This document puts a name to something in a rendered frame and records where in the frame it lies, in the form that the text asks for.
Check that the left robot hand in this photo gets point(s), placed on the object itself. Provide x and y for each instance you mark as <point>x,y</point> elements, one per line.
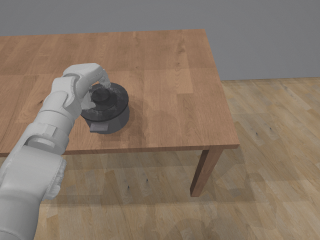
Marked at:
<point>93,72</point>

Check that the lid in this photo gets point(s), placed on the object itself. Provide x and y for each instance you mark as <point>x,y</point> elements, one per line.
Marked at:
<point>107,111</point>

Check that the table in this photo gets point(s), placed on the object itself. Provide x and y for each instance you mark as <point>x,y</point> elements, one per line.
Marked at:
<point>175,96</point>

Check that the robot left forearm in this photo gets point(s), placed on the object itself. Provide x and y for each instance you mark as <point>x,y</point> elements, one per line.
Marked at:
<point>51,128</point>

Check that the knob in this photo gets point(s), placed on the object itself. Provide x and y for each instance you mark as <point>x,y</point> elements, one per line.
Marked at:
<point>101,96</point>

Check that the pot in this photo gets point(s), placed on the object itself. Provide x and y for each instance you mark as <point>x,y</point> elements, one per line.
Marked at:
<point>110,126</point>

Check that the left robot upper arm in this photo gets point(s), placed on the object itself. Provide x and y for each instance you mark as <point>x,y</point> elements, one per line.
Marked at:
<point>34,175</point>

